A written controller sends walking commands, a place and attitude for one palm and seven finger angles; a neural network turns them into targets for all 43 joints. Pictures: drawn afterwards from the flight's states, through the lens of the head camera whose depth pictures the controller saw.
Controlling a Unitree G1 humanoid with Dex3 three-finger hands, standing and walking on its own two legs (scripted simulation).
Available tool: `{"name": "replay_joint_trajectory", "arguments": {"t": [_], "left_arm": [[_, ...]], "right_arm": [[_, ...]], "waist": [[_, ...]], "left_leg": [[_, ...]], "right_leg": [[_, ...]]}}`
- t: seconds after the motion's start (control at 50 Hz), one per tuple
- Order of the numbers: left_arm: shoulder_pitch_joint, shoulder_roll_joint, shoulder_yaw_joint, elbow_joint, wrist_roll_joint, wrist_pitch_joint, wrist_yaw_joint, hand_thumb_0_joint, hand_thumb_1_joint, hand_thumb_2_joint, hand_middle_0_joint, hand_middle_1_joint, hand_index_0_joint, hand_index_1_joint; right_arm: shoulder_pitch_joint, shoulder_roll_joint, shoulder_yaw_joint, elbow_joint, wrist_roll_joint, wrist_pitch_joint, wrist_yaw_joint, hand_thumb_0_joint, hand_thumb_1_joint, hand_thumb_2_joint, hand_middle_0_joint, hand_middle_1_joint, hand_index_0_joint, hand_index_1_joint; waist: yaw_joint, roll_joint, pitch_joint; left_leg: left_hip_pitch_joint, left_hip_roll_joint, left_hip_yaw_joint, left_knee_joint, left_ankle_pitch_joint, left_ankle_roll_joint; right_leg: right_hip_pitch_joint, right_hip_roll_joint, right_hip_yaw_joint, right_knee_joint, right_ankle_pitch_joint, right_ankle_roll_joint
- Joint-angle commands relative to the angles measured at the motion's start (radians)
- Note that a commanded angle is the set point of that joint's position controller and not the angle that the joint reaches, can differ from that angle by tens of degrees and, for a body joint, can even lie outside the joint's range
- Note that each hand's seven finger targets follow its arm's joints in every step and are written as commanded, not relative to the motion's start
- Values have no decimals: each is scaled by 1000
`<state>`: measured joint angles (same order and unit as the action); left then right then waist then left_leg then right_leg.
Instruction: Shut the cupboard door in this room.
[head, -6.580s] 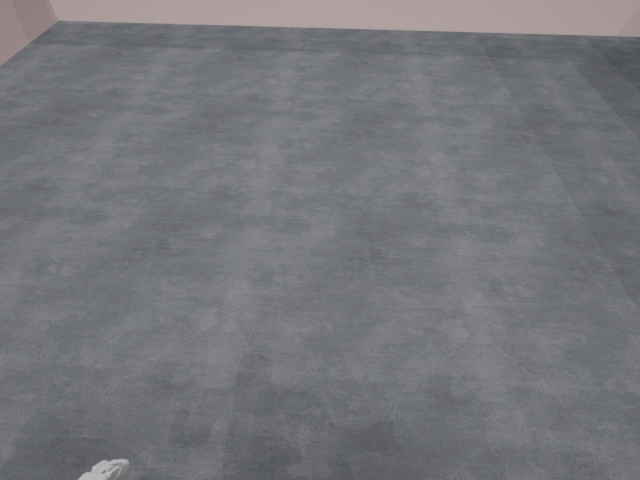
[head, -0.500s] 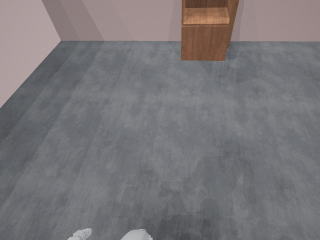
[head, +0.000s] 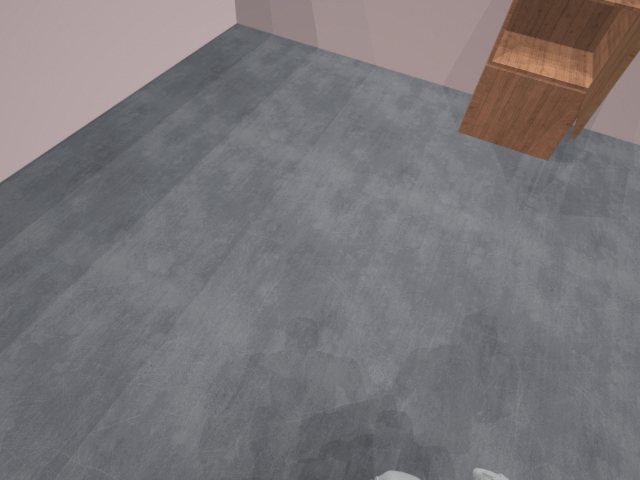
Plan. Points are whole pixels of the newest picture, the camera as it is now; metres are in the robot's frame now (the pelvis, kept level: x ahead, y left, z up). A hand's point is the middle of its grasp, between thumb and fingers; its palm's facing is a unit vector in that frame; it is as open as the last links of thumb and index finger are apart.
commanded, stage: stand and wait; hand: left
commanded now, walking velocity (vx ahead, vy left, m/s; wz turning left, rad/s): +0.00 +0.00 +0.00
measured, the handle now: out of the picture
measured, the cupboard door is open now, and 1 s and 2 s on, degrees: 82 82 82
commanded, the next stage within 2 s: turn or walk to find it in 0.74 s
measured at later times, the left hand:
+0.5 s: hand out of the picture +0.03 +0.15 -0.17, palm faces +0.08 -0.97 -0.21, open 7.3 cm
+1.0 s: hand out of the picture -0.03 +0.16 -0.18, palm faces +0.13 -0.97 -0.19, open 7.4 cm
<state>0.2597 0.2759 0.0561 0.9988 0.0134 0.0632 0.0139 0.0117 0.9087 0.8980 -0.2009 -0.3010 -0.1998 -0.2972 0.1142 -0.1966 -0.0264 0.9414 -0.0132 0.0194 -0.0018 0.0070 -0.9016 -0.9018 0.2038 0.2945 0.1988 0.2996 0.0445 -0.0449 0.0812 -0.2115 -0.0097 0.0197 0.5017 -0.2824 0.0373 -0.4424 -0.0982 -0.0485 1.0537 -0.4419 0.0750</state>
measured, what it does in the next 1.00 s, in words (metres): steps on the spot: right foot, then left foot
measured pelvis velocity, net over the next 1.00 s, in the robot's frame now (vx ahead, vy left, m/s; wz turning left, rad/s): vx -0.02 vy -0.01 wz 0.08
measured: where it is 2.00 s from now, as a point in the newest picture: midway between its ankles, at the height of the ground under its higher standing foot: outside the picture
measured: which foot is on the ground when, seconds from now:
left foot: down 0.00-0.26, up 0.28-0.48, down 0.50-1.00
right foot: up 0.00-0.22, down 0.24-1.00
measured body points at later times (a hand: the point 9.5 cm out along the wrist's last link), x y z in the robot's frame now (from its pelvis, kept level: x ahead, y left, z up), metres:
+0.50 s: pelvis +0.00 -0.03 +0.00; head +0.01 -0.04 +0.45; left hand +0.03 +0.20 -0.15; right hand +0.01 -0.27 -0.17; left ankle -0.01 +0.11 -0.74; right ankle +0.01 -0.14 -0.74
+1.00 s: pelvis -0.02 -0.01 +0.00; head +0.00 -0.01 +0.45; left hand -0.04 +0.21 -0.16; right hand -0.01 -0.22 -0.16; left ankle -0.01 +0.11 -0.74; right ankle +0.01 -0.14 -0.74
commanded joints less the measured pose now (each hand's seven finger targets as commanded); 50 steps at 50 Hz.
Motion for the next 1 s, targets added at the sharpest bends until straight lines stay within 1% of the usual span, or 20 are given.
{"name": "replay_joint_trajectory", "arguments": {"t": [0.0, 0.12, 0.16, 0.18, 0.2, 0.22, 0.24, 0.26, 0.28, 0.3, 0.34, 0.38, 0.42, 0.46, 0.48, 0.52, 0.6, 0.72, 0.86, 0.98], "left_arm": [[0, 41, 3, -75, 3, -28, 2, 0, 900, 900, -200, -300, -200, -300], [-15, 3, -15, -66, 0, -38, 8, 0, 900, 900, -200, -300, -200, -300], [35, -3, -19, -39, 0, -48, 10, 0, 900, 900, -200, -300, -200, -300], [70, -1, -21, -21, 2, -57, 12, 0, 900, 900, -200, -300, -200, -300], [76, 33, -19, -8, 4, -68, 17, 0, 900, 900, -200, -300, -200, -300], [72, 76, -18, -6, 9, -81, 21, 0, 900, 900, -200, -300, -200, -300], [51, 112, -16, -8, 7, -84, 20, 0, 900, 900, -200, -300, -200, -300], [49, 124, -3, -12, 5, -88, 18, 0, 900, 900, -200, -300, -200, -300], [34, 94, -12, -8, 6, -85, 17, 0, 900, 900, -200, -300, -200, -300], [14, 71, -16, -3, 6, -83, 18, 0, 900, 900, -200, -300, -200, -300], [-9, 55, -14, -1, 4, -83, 19, 0, 900, 900, -200, -300, -200, -300], [4, 52, -16, 19, 2, -82, 19, 0, 900, 900, -200, -300, -200, -300], [-10, 42, -18, 34, -3, -79, 20, 0, 900, 900, -200, -300, -200, -300], [-11, 15, -24, 46, -11, -75, 17, 0, 900, 900, -200, -300, -200, -300], [-5, 4, -26, 48, -9, -71, 17, 0, 900, 900, -200, -300, -200, -300], [-14, 3, -27, 70, -9, -61, 17, 0, 900, 900, -200, -300, -200, -300], [34, -7, -37, 108, -11, -69, 18, 0, 900, 900, -200, -300, -200, -300], [60, -25, -43, 122, -7, -68, 18, 0, 900, 900, -200, -300, -200, -300], [68, -24, -22, 91, -1, -57, 23, 0, 900, 900, -200, -300, -200, -300], [62, 0, 4, 42, 5, -53, 24, 0, 900, 900, -200, -300, -200, -300]], "right_arm": [[61, -197, -50, -30, 1, -15, -18, 0, -900, -900, 200, 300, 200, 300], [72, -172, -46, 0, -8, -14, -20, 0, -900, -900, 200, 300, 200, 300], [66, -164, -43, 15, -6, -15, -21, 0, -900, -900, 200, 300, 200, 300], [67, -155, -41, 23, -1, -18, -21, 0, -900, -900, 200, 300, 200, 300], [91, -123, -36, 35, 7, -22, -17, 0, -900, -900, 200, 300, 200, 300], [119, -71, -25, 37, 14, -24, -15, 0, -900, -900, 200, 300, 200, 300], [119, -43, -15, 34, 13, -18, -12, 0, -900, -900, 200, 300, 200, 300], [98, -64, -20, 32, 2, 0, -17, 0, -900, -900, 200, 300, 200, 300], [90, -82, -25, 41, 0, 4, -17, 0, -900, -900, 200, 300, 200, 300], [109, -73, -25, 60, 0, 2, -18, 0, -900, -900, 200, 300, 200, 300], [154, -46, -20, 98, 3, 0, -20, 0, -900, -900, 200, 300, 200, 300], [158, -37, -14, 114, 4, -2, -23, 0, -900, -900, 200, 300, 200, 300], [195, -32, -8, 143, 2, -7, -26, 0, -900, -900, 200, 300, 200, 300], [212, -55, -5, 165, -1, -23, -29, 0, -900, -900, 200, 300, 200, 300], [198, -67, -5, 164, 0, -24, -30, 0, -900, -900, 200, 300, 200, 300], [184, -57, -1, 181, 2, -29, -28, 0, -900, -900, 200, 300, 200, 300], [200, -53, 4, 191, 6, -36, -33, 0, -900, -900, 200, 300, 200, 300], [224, -38, 3, 194, 5, -34, -33, 0, -900, -900, 200, 300, 200, 300], [201, -60, -14, 156, 3, -20, -26, 0, -900, -900, 200, 300, 200, 300], [182, -69, -30, 94, -4, -5, -16, 0, -900, -900, 200, 300, 200, 300]], "waist": [[-50, 181, -104], [-53, 203, -69], [-27, 173, -76], [-12, 148, -97], [-15, 93, -97], [-34, -49, -111], [-39, -142, -76], [-16, -274, -61], [-18, -242, -25], [-35, -181, -17], [-45, -103, -62], [-39, -83, -75], [-53, -75, -77], [-49, 18, -74], [-37, 21, -53], [-32, 102, -11], [-28, 84, -33], [-35, 67, 13], [-31, 88, 4], [-31, 32, -7]], "left_leg": [[121, 240, -180, -168, 511, 129], [39, 241, -221, -175, 422, 130], [18, 217, -208, -140, 390, 105], [9, 190, -189, -93, 357, 74], [-50, 146, -161, -46, 267, 27], [-105, 80, -88, 19, 102, -22], [-129, 15, -42, 45, -90, -48], [-110, 19, -52, 131, -203, -49], [-112, 29, -65, 194, -210, -44], [-114, 38, -54, 212, -183, -44], [-84, 44, -33, 188, -144, -51], [-59, 50, -15, 98, -101, -59], [20, 62, -10, -23, 17, -59], [94, 116, -58, -97, 223, -44], [76, 137, -58, -104, 216, -40], [-1, 140, -77, -152, 170, -35], [29, 133, -57, -160, 193, -35], [3, 120, -53, -192, 85, -31], [-81, 133, -113, -161, 69, -7], [-181, 98, -129, -82, 21, -3]], "right_leg": [[-46, 5, 14, -40, 29, 10], [110, 33, 1, -313, 24, -9], [197, 45, -11, -464, 119, -14], [267, 39, -15, -596, 223, -16], [352, -2, 38, -682, 313, -27], [387, -140, 186, -711, 402, -75], [334, -237, 262, -745, 447, -147], [251, -249, 316, -803, 387, -200], [213, -236, 304, -816, 363, -224], [225, -217, 270, -785, 426, -232], [272, -174, 170, -726, 540, -224], [294, -154, 142, -701, 572, -206], [251, -130, 121, -692, 478, -173], [194, -59, 75, -670, 372, -114], [192, -38, 64, -694, 309, -97], [243, -20, 48, -696, 250, -79], [282, -26, 52, -711, 310, -84], [248, -20, 63, -741, 227, -80], [220, -24, 5, -648, 180, -62], [201, -67, 18, -636, 83, -73]]}}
